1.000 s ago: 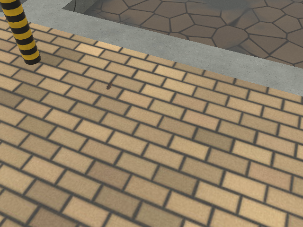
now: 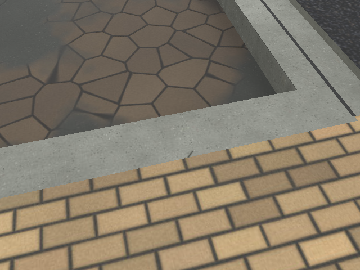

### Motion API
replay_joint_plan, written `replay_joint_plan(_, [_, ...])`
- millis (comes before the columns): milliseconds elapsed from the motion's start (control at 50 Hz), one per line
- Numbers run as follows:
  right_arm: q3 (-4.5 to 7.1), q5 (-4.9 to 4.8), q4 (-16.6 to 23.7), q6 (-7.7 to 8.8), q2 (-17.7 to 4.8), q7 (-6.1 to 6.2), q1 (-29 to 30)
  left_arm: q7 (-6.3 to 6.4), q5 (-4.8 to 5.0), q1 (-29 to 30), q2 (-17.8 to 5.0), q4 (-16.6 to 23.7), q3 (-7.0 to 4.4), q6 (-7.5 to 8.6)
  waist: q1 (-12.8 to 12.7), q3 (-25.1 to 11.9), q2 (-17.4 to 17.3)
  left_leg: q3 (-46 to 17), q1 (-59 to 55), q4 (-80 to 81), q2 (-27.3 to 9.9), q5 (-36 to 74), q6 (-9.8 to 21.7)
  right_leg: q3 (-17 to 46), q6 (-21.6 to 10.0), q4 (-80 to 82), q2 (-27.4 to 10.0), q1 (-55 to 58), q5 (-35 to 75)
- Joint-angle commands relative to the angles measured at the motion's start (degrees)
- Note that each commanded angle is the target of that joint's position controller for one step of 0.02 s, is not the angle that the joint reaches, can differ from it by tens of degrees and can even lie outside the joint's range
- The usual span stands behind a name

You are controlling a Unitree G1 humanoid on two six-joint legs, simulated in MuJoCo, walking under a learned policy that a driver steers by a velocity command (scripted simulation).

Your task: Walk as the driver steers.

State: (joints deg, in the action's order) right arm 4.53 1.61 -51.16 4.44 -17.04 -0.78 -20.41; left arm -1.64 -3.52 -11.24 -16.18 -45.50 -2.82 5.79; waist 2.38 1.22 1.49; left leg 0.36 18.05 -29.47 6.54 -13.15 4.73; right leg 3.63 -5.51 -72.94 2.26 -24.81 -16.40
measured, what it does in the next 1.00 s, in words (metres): walks ahead, turning left: right foot, then left foot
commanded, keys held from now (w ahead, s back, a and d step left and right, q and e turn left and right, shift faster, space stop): w+q+shift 0.86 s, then e+shift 0.14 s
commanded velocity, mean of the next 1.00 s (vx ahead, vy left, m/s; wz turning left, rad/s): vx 0.96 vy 0.00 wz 0.75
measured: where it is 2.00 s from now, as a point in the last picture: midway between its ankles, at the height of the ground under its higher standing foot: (90, 152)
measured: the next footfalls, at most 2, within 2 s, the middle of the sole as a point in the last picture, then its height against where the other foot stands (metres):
right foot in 0.26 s outside the picture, level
left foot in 0.70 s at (132, 204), level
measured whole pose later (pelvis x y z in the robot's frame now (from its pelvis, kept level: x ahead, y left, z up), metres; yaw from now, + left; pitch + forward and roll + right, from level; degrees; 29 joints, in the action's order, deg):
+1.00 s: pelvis +0.82 +0.23 +0.00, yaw +47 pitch +0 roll +1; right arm 2.5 -0.7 -46.8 3.5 -16.6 -0.6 -25.7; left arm -1.2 -2.9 -3.6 -14.4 -34.8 0.6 3.5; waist 3.9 3.4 1.3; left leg -5.7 0.0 -21.3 11.4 -19.3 9.5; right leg 1.3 -0.2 -43.4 -6.2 -41.7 5.4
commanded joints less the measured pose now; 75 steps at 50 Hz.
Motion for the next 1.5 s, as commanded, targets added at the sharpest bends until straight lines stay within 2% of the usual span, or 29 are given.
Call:
replay_joint_plan(20, [-0.32, -0.84, 1.18, 1.94, -2.19, 0.08, -3.71, -0.44, -1.48, 2.2, -0.52, 7.65, 1.47, 0.02, -3.51, 1.57, -3.72, -28.91, -6.73, 18.04, -15.04, -3.61, 11.8, 2.27, 3.02, 6.68, -6.16, -15.11, -2.22])
replay_joint_plan(160, [1.47, -2.16, 3.41, 2.17, -7.37, -0.62, -5.74, -1.38, 1.46, 16.4, -1.5, 13.66, 3.46, 0.19, -0.38, 3.22, -4.22, -20.13, 3.43, 23.06, -11.91, 16.21, 7.52, -4.22, 6.34, 36.94, -2.62, 7.05, 19.25])
replay_joint_plan(240, [2.13, -2.42, 2.47, 1.34, -9.76, -0.59, -8.33, 1.32, 0.78, 2.41, -6.61, 10.05, 0.73, 0.97, -6.55, -8.04, -2.66, -16.84, -3.45, -5.97, -8.27, 35.33, 3.29, -4.3, 3.9, 43.79, -0.74, 26.36, 10.01])
replay_joint_plan(260, [1.7, -2.74, 4.08, 1.77, -7.76, -0.77, -6.08, 2.69, -0.09, -8.16, -10.83, 9.01, -0.85, 1.16, -11.82, -14.1, -0.94, -14.76, 5.78, -21.81, -5.94, 23.95, 2.25, 5.21, 1.96, 44.33, -10.77, 39.04, -1.74])
replay_joint_plan(280, [-0.33, -4.14, 6.49, 1.89, 1.33, -0.23, -7.95, 3.43, -2.14, -14.3, -14.47, 8.17, -1.98, 0.69, -10.83, -21.32, 10.1, -9.02, 20.2, -39.58, -1.91, -13.69, 1.63, 28.89, -1.09, 49.73, -28.12, 51.13, -20.13])
replay_joint_plan(300, [-0.42, -4.08, 8.54, 1.09, -1.6, 0.27, -8.21, 2.92, -0.76, -12.27, -14.42, 7.54, -2.63, 0.08, -8.4, -22.55, 15.2, -6.29, 26.68, -48.35, -4.34, -11.4, 2.31, 44.78, -4.52, 56.61, -30.7, 47.48, -28.58])
replay_joint_plan(340, [-0.15, -1.62, 8.21, -0.37, -2.71, -0.39, 0.54, 2.1, 0.39, -5.25, -4.79, 7.64, -0.86, 0.19, -7.24, -7.06, 2.84, -4.87, 29.22, -47.17, -9.37, -3.3, 1.95, 26.15, -2.98, 57.71, -24.34, 32.79, -16.4])
replay_joint_plan(460, [-1.16, 0.37, 14.03, -3.93, 1.26, -3.27, 10.73, 0.99, 2.37, -8.49, -0.8, 1.08, 0.02, 2.2, -2.38, 0.59, 3.9, -2.42, 31.53, -43.21, -13.21, 1.7, 0.95, -0.83, 0.76, 61.47, -18.4, 23.36, 18.87])
replay_joint_plan(600, [-2.54, 0.11, 18.47, -3.7, -1.71, -5.22, 20.69, 2.44, 2.17, -10.75, -8.53, -1.14, -1.05, 2.2, -0.73, 4.73, 0.79, 11.18, 12.78, -16.63, -5.76, 13.99, 5.11, -19.46, 4.45, 60.83, -13.75, 21.29, 56.45])
replay_joint_plan(660, [-0.57, -0.04, 14.06, -3.48, -6.65, -3.75, 2.42, 3.77, 1.41, -8.55, -14.33, 0.3, -2.47, -0.5, 9.9, -5.8, 4.88, 10.17, -7.4, -15.18, -0.74, 5.99, 8.49, -18.17, 4.16, 34.17, -17.47, 23.26, 78.59])
replay_joint_plan(680, [1.09, -0.07, 9.92, -3.29, -9.4, -2.57, -10.08, 3.52, 1.1, -6.35, -14.36, 1.66, -2.57, -1.35, 14.81, -11.27, 2.78, 6.05, -23.72, -10.97, -0.13, 4.45, 10.32, -16.9, 3.81, 16.2, -16.86, 14.89, 69.29])
replay_joint_plan(700, [3.28, -1.93, 9.04, -4.26, -13.07, -0.97, -8.6, 2.64, 1.03, -5.4, -10.91, 1.88, -2.23, -1.56, 12.49, -9.83, -8.29, -2.73, -33.69, -6.83, -3.76, -0.14, 11.4, -16.55, 5.33, -7.34, -5.34, -0.53, 13.67])
replay_joint_plan(720, [3.62, 0.2, 12.69, -5.06, -19.89, -0.8, -1.19, 1.98, 1.21, -13.18, -5.29, 8.0, -0.2, -0.68, 0.87, -14.79, -16.97, -32.29, -44.96, -2.81, -17.82, 8.47, 20.55, -9.37, 8.06, -25.54, -1.18, -21.03, -13.36])
replay_joint_plan(740, [4.01, -0.14, 14.69, -5.53, -18.93, 0.02, -4.59, 1.98, 1.49, -6.07, -8.71, 11.12, -0.1, 0.85, 6.63, -20.74, -7.98, -44.84, -46.4, 9.17, -21.56, -5.2, 24.36, 0.31, 7.92, -25.64, -1.54, -27.8, -8.73])
replay_joint_plan(800, [2.16, -0.72, 11.95, -3.16, -12.14, 1.38, -0.63, 2.1, -0.09, -3.06, -7.69, 10.73, 0.8, 0.6, -1.89, -1.27, 3.31, -35.08, -17.75, 15.32, -16.39, -2.78, 17.58, 1.22, 7.64, -7.49, -8.72, -21.18, -5.32])
replay_joint_plan(900, [0.24, -1.27, 10.99, -0.06, -7.71, 0.94, 1.45, 1.17, -0.22, 1.43, -3.54, 12.55, 2.27, -3.0, -5.15, 5.2, 1.93, -17.37, 4.03, 16.27, -6.92, 25.54, 13.63, -4.26, 9.64, 16.63, -10.01, -8.43, 5.2])
replay_joint_plan(960, [-0.22, -3.14, 7.85, 0.52, -6.92, 0.27, -3.76, 0.03, 0.45, 4.12, 0.84, 11.9, 3.55, -2.3, -0.75, 1.48, -0.16, -8.85, 2.52, 12.97, -3.62, 47.11, 6.37, -10.0, 5.32, 30.59, -3.75, 3.77, 28.05])
replay_joint_plan(1000, [-0.45, -2.27, 7.98, 0.51, -7.43, 0.16, -2.12, 0.05, 1.58, 0.01, -0.7, 9.16, 2.67, -2.36, -1.85, -3.23, -3.49, -6.08, -0.89, 9.02, -4.79, 53.75, 3.3, -12.05, 2.38, 27.02, -0.39, 10.27, 33.92])
replay_joint_plan(1040, [0.17, -1.29, 9.86, 0.51, -9.46, 0.78, 6.72, 0.72, 2.54, -17.85, -6.32, 2.88, -0.22, -2.07, -11.2, -9.85, -7.82, -3.72, -1.85, -6.17, -7.63, 63.26, -1.27, -9.12, -0.59, 21.77, 1.93, 22.47, 28.77])
replay_joint_plan(1080, [0.98, -2.33, 10.52, 0.32, -10.06, 2.05, 14.79, 0.89, 3.22, -32.87, -10.15, -1.83, -2.51, -1.5, -23.83, -3.85, 4.14, 3.58, 5.75, -48.01, 0.07, 32.66, -4.91, -6.19, -3.43, 43.2, -0.48, 32.73, 35.03])
replay_joint_plan(1100, [-0.72, -1.7, 11.81, 0.06, -1.46, 2.51, 0.2, 0.4, 3.73, -24.01, -9.0, -0.35, -1.05, -1.34, -7.2, -5.27, 16.37, 0.45, 18.64, -63.86, 5.21, -22.59, -5.83, 18.52, -9.02, 38.37, -16.36, 38.93, 84.07])
replay_joint_plan(1120, [-1.95, -0.5, 11.01, -0.55, -0.71, 3.2, -7.94, -0.14, 4.64, -18.82, -9.58, 3.41, -1.39, -1.27, -2.27, -12.57, 7.48, -7.51, 18.17, -62.38, 1.1, -16.05, -4.3, 28.45, -12.83, 41.12, -21.15, 37.27, 88.19])
replay_joint_plan(1140, [-1.79, 0.81, 11.48, -1.26, -3.16, 3.26, -3.91, -0.14, 4.73, -12.96, -8.56, 5.67, -1.47, -1.71, -1.47, -8.26, 0.26, -5.53, 19.35, -60.47, -1.7, -11.41, -4.84, 28.54, -14.49, 45.28, -19.57, 29.67, 72.16])
replay_joint_plan(1160, [-1.34, 3.43, 16.01, -0.39, -8.5, -1.04, -0.91, -1.97, -2.21, -11.0, -7.4, 5.64, -0.51, 1.05, -3.04, -12.6, -2.73, -13.74, 17.4, -64.02, -2.15, -14.63, -8.22, 28.99, -21.14, 48.02, -18.62, 24.15, 66.56])
replay_joint_plan(1180, [-0.96, 1.35, 15.43, -2.39, -5.09, 2.22, 5.69, -0.11, 4.55, -7.09, -9.19, 6.09, -1.69, -1.05, 0.17, -3.31, -2.36, -5.79, 20.05, -53.16, -4.66, -9.61, -6.41, 29.58, -17.1, 49.93, -17.79, 16.89, 54.42])
replay_joint_plan(1260, [-1.73, 1.07, 16.38, -6.87, -3.78, 3.8, 8.86, 0.8, 3.85, -12.14, -9.94, 4.79, -1.3, -2.73, 0.0, -2.82, -3.25, -4.22, 12.65, -35.59, -6.06, -6.09, -6.77, 21.08, -11.44, 53.44, -9.78, 7.14, 53.39])
replay_joint_plan(1280, [-4.52, 4.4, 18.15, -4.34, 0.38, 1.39, 2.45, -0.55, -1.42, -11.48, -5.6, 5.88, -0.04, 1.66, 2.51, -11.63, 6.54, -9.37, 8.1, -34.11, -8.8, -2.75, -10.78, 20.83, -10.76, 56.29, -6.05, 7.82, 39.65])
replay_joint_plan(1380, [-2.93, 2.26, 20.51, -4.6, -2.98, 1.28, 11.96, -0.46, 0.73, -12.44, -9.04, 8.33, -1.61, 2.4, -1.55, -4.37, 2.07, -5.29, 9.46, -25.62, -7.99, -2.32, -13.35, 21.88, -8.65, 53.41, -3.17, 7.6, 20.0])
replay_joint_plan(1500, [-3.3, -0.05, 22.87, -2.66, -1.42, 2.77, 18.28, -1.47, 2.08, -16.77, -9.15, 9.05, -2.35, 1.09, -7.08, -5.79, 6.18, -5.79, 18.28, -12.89, -3.52, -10.29, -13.12, 33.42, -11.01, 41.01, -7.94, 26.94, 43.15])
Velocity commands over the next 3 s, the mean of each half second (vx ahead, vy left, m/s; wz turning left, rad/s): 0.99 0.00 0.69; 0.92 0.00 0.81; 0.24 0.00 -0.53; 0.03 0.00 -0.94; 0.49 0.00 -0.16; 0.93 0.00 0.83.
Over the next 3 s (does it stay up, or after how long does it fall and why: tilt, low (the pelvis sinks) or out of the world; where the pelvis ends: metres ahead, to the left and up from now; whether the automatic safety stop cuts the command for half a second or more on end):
stays up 1.65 0.35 -0.19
